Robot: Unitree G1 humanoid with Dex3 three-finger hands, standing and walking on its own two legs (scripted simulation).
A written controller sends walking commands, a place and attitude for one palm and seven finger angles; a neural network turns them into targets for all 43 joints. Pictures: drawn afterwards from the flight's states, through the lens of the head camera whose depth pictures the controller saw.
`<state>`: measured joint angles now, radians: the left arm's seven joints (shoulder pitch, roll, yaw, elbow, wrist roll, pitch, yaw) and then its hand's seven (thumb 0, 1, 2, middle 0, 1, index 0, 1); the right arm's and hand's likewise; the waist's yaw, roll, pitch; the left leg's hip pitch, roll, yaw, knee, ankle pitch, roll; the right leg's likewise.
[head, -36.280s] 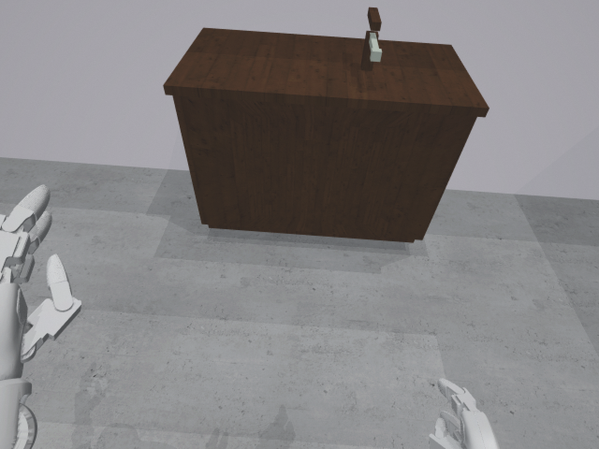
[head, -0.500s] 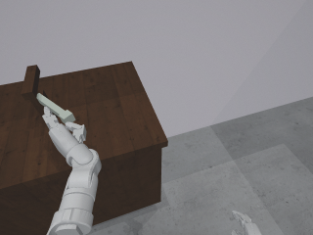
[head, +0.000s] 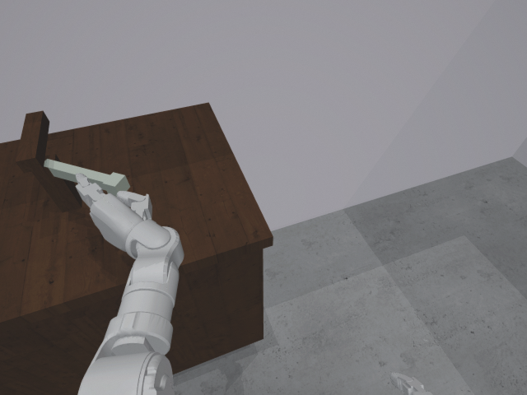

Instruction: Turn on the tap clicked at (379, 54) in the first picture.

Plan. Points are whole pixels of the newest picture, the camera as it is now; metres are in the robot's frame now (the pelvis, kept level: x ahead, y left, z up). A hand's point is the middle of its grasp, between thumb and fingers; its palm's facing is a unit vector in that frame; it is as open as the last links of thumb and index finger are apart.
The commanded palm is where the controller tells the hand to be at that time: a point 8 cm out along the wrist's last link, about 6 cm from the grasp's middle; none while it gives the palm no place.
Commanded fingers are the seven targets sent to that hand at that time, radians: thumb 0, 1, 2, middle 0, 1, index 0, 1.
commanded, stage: push the lever round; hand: left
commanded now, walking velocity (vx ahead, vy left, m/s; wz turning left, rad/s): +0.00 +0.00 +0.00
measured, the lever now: (116, 185) +0.44 +0.25 +0.09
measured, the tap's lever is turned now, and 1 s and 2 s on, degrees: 51 79 79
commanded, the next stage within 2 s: lift the hand up off the lever in 0.62 s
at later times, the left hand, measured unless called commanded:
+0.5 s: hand (154, 188) +0.43 +0.19 +0.08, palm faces +0.83 -0.55 -0.13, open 8.2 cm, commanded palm +0.38 +0.21 +0.09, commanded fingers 0.00 0.90 0.90 -0.15 -0.15 -0.15 -0.15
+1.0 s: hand (151, 174) +0.46 +0.20 +0.09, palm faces +0.83 -0.55 -0.13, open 7.9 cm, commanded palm +0.40 +0.21 +0.10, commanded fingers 0.00 0.90 0.90 -0.15 -0.15 -0.15 -0.15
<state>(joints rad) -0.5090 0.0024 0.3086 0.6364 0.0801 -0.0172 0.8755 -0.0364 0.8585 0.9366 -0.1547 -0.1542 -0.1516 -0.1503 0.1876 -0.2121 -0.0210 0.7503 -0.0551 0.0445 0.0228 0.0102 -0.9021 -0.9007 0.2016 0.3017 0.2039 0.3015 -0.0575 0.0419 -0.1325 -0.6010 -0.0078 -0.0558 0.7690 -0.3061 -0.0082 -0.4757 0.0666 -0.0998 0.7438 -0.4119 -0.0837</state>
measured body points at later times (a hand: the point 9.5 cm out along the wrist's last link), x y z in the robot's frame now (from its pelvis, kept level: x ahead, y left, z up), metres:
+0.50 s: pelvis +0.00 -0.01 -0.01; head +0.03 -0.01 +0.44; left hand +0.39 +0.21 +0.09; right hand +0.10 -0.25 -0.14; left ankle +0.05 +0.12 -0.71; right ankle -0.02 -0.06 -0.71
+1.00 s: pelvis +0.02 -0.01 +0.00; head +0.05 -0.02 +0.45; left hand +0.41 +0.22 +0.10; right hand +0.09 -0.26 -0.14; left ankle +0.05 +0.12 -0.71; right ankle -0.02 -0.06 -0.71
